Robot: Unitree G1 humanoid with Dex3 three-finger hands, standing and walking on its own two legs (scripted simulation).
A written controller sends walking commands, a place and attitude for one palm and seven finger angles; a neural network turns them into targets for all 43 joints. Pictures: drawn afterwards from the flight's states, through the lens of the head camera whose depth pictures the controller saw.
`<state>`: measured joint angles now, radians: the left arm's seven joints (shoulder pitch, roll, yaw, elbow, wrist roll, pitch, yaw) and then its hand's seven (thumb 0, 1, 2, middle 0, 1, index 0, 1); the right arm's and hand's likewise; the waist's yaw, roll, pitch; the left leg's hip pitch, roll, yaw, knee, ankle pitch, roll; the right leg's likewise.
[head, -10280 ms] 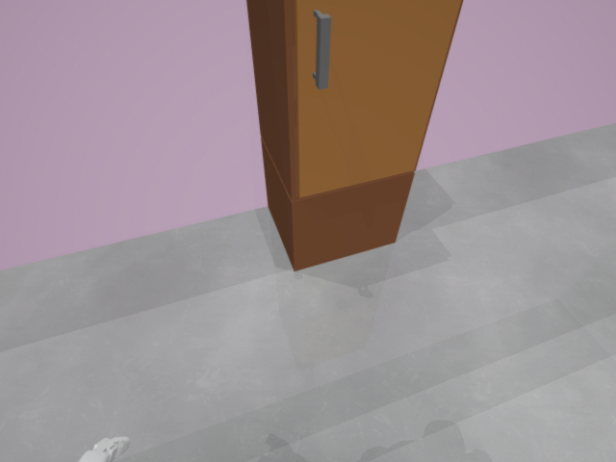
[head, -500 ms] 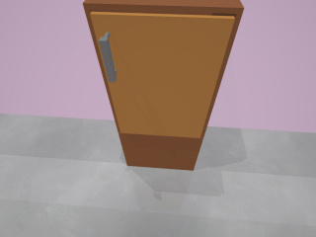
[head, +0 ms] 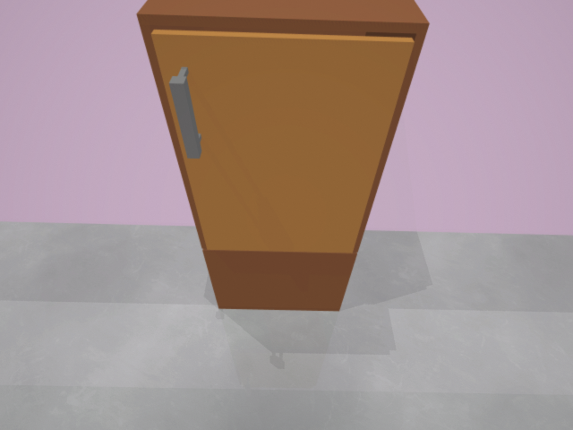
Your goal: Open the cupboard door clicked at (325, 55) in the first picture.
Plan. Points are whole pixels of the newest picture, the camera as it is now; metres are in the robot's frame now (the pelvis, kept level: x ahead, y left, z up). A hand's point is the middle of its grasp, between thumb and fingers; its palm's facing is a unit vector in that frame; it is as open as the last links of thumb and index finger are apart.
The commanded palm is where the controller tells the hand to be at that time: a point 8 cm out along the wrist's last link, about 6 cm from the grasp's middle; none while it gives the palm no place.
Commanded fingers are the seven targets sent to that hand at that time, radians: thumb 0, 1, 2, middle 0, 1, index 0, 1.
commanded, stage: look again from close up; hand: left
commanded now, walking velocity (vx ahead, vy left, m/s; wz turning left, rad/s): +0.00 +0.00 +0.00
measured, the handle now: (189, 114) +0.60 +0.22 +0.12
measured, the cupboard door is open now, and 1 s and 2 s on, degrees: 0 0 0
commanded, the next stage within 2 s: shuffle to correct the standing spot in 0.46 s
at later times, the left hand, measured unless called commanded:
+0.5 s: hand out of the picture +0.02 +0.18 -0.17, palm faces +0.01 -0.97 -0.23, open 7.3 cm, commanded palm none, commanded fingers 0.00 0.90 0.90 -0.20 -0.30 -0.20 -0.30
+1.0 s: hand out of the picture +0.05 +0.17 -0.19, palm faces +0.06 -0.98 -0.20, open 7.4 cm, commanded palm none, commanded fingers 0.00 0.90 0.90 -0.20 -0.30 -0.20 -0.30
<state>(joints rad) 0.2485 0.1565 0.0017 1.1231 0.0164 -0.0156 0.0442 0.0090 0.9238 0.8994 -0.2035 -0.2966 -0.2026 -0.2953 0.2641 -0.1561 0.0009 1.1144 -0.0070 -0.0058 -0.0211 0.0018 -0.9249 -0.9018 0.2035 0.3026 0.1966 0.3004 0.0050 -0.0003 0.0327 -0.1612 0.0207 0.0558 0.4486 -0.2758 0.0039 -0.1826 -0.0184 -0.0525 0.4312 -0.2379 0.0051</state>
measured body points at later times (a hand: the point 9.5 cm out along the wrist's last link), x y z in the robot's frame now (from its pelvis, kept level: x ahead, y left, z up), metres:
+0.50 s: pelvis +0.01 +0.00 +0.00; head +0.02 -0.02 +0.45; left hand +0.02 +0.23 -0.15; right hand +0.00 -0.22 -0.17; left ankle -0.02 +0.11 -0.74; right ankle -0.01 -0.12 -0.74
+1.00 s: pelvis +0.06 -0.01 -0.01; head +0.09 -0.01 +0.44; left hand +0.04 +0.22 -0.17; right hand +0.04 -0.22 -0.17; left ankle -0.02 +0.11 -0.74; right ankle +0.01 -0.11 -0.74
